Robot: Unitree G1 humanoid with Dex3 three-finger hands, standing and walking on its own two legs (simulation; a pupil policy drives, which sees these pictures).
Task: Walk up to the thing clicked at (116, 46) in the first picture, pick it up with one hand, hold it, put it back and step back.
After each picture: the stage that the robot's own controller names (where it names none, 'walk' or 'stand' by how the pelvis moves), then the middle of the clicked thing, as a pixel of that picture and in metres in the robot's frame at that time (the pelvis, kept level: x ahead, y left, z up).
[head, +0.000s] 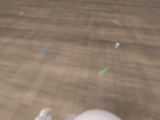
stand; (116, 45) +1.76 -0.63 -0.72
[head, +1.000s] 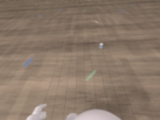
walk; (101, 46) +1.70 -0.13 -0.69
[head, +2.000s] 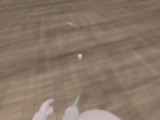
walk; (80, 57) +1.14 +0.26 -0.72
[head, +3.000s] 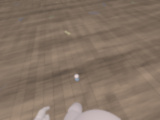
walk; (76, 77) +0.70 +0.27 -0.72
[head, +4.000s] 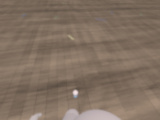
walk; (75, 94) +0.46 +0.17 -0.70
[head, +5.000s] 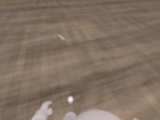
stand; (70, 100) +0.34 +0.20 -0.71
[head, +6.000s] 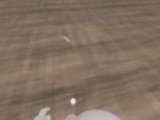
stand; (73, 102) +0.34 +0.18 -0.72
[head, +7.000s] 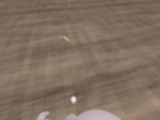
stand; (73, 100) +0.36 +0.18 -0.73
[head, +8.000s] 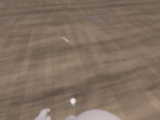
stand; (73, 102) +0.34 +0.19 -0.73
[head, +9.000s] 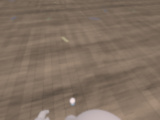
stand; (72, 101) +0.34 +0.19 -0.73
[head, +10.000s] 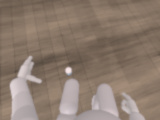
go down; (68, 71) +0.40 +0.20 -0.45
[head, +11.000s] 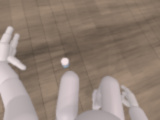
go down; (65, 62) +0.43 +0.22 -0.32
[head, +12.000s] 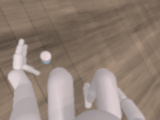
close in; (46, 58) +0.41 +0.25 -0.23
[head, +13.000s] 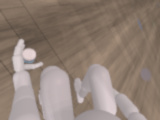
close; (29, 56) +0.40 +0.27 -0.22
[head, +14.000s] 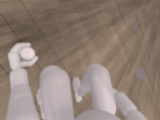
lift; (27, 55) +0.40 +0.27 -0.23
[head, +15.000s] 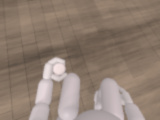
lift; (60, 70) +0.31 +0.22 -0.06
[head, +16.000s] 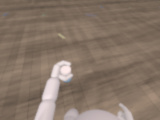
hold; (66, 74) +0.33 +0.17 +0.04
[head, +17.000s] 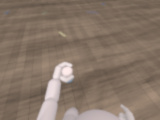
hold; (67, 75) +0.32 +0.17 +0.02
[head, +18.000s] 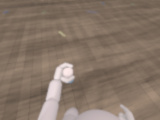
hold; (68, 75) +0.32 +0.16 +0.00
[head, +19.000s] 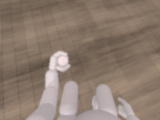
crouch; (64, 63) +0.39 +0.19 -0.08
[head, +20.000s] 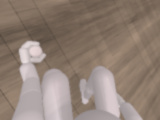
lower; (37, 54) +0.42 +0.26 -0.20
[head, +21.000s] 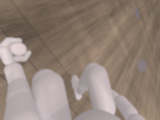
lower; (19, 51) +0.43 +0.28 -0.23
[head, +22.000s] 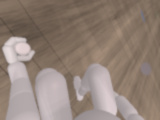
lower; (23, 51) +0.42 +0.28 -0.22
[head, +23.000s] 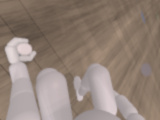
lower; (25, 51) +0.42 +0.28 -0.23
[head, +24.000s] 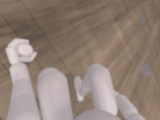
rest; (25, 52) +0.41 +0.28 -0.22
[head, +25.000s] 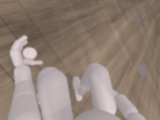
open; (29, 55) +0.41 +0.25 -0.23
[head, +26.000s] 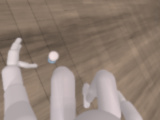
stand; (52, 57) +0.41 +0.23 -0.25
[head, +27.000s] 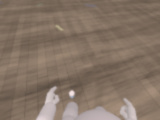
stand; (72, 94) +0.36 +0.16 -0.62
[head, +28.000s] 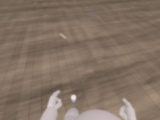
stand; (73, 98) +0.37 +0.17 -0.67
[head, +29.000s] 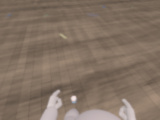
stand; (73, 99) +0.35 +0.16 -0.67
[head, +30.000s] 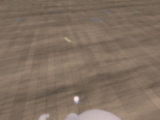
stand; (76, 100) +0.38 +0.16 -0.72
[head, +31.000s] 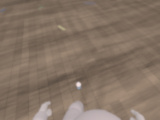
walk; (78, 85) +0.47 +0.15 -0.69
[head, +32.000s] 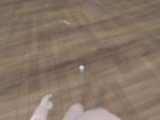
walk; (81, 69) +0.76 +0.17 -0.70
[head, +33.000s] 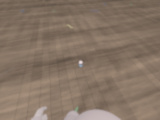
stand; (80, 63) +1.00 +0.18 -0.70
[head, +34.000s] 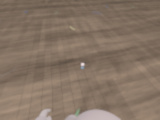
stand; (82, 66) +0.99 +0.15 -0.73
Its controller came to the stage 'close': yes
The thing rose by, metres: 0.71
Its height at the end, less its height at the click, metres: +0.00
